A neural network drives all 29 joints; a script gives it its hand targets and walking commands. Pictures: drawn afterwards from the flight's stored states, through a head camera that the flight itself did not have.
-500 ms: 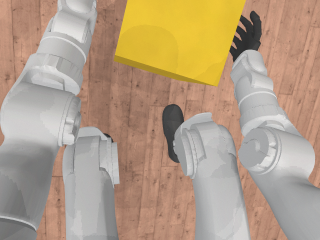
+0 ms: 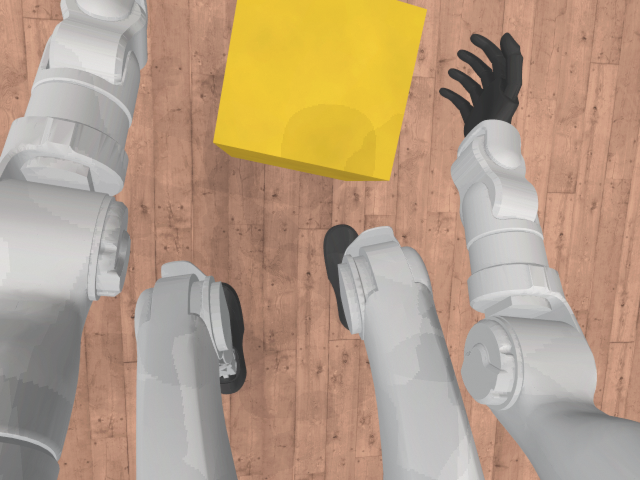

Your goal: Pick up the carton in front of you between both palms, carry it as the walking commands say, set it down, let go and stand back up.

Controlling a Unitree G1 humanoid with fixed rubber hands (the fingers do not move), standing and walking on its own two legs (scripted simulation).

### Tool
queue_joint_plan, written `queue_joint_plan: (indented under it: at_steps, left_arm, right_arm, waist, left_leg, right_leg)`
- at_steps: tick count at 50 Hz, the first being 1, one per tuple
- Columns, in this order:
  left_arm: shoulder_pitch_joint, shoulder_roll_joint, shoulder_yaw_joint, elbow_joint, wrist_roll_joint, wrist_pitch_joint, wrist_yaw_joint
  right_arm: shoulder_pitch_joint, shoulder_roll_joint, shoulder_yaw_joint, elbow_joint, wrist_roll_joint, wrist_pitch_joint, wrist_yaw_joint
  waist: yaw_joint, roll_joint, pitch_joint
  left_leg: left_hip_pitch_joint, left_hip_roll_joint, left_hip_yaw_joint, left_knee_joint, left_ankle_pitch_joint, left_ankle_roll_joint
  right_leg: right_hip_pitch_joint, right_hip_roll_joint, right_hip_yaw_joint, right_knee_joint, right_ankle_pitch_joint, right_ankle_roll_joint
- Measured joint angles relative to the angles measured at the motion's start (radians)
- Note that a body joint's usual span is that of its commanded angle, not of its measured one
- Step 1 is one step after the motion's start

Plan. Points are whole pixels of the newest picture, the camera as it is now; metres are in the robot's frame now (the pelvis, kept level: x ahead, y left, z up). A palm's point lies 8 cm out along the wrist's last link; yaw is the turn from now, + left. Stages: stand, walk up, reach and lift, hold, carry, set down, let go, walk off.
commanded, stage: set down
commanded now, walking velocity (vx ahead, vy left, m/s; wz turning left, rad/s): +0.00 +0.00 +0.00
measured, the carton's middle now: (309, 98) +0.50 -0.07 -0.31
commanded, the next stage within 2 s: let go in 0.68 s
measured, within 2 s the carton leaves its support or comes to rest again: neither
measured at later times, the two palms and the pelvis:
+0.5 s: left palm out of the picture +0.59 +0.12 +0.02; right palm (623, 77) +0.43 -0.24 +0.02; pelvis +0.03 +0.00 +0.12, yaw +1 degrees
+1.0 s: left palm out of the picture +0.50 +0.16 +0.14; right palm out of the picture +0.39 -0.23 +0.15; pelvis +0.06 +0.00 +0.24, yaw +4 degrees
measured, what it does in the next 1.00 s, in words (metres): rises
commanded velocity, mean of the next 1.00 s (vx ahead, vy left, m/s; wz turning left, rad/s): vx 0.00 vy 0.00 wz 0.00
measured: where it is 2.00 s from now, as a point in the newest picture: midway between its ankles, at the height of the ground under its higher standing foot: (289, 325)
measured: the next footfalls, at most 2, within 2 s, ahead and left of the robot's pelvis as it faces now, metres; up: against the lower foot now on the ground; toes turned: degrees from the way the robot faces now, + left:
none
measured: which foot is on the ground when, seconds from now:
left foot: down 0.00-1.00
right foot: down 0.00-1.00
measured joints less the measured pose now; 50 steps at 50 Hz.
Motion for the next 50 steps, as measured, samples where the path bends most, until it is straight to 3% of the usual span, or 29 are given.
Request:
queue_joint_plan:
  at_steps: [7,21,38,43,50]
  left_arm:
    - [0.035,-0.008,0.052,0.027,0.034,-0.013,-0.03]
    - [0.172,-0.029,0.08,-0.129,0.087,0.044,-0.058]
    - [0.233,-0.091,0.177,-0.077,0.175,0.035,-0.086]
    - [0.362,-0.152,0.231,-0.148,0.218,0.011,-0.06]
    - [0.706,-0.278,0.279,-0.351,0.235,-0.022,0.045]
  right_arm:
    - [0.045,0.016,-0.001,-0.044,-0.025,0.025,0.009]
    - [0.174,0.044,-0.023,-0.168,-0.045,0.08,0.029]
    - [0.248,0.068,-0.07,-0.158,-0.134,0.072,0.084]
    - [0.351,0.073,-0.041,-0.177,-0.177,0.047,0.129]
    - [0.609,0.032,0.061,-0.23,-0.222,0.016,0.235]
  waist:
    - [-0.006,0.012,-0.094]
    - [-0.011,0.013,-0.197]
    - [-0.014,0.029,-0.236]
    - [0.005,0.016,-0.258]
    - [0.038,-0.017,-0.264]
  left_leg:
    - [0.055,0.004,0.001,-0.113,0.014,-0.003]
    - [0.206,-0.007,-0.013,-0.366,0.072,-0.007]
    - [0.503,-0.022,-0.009,-0.738,0.193,0.005]
    - [0.601,-0.025,-0.009,-0.837,0.22,0.003]
    - [0.829,-0.028,-0.024,-0.988,0.243,-0.006]
  right_leg:
    - [0.053,0.003,0.004,-0.103,0.006,-0.006]
    - [0.219,-0.009,0.001,-0.344,0.037,-0.014]
    - [0.527,-0.029,0.019,-0.7,0.131,-0.009]
    - [0.62,-0.036,0.022,-0.785,0.148,-0.014]
    - [0.84,-0.045,0.012,-0.905,0.15,-0.031]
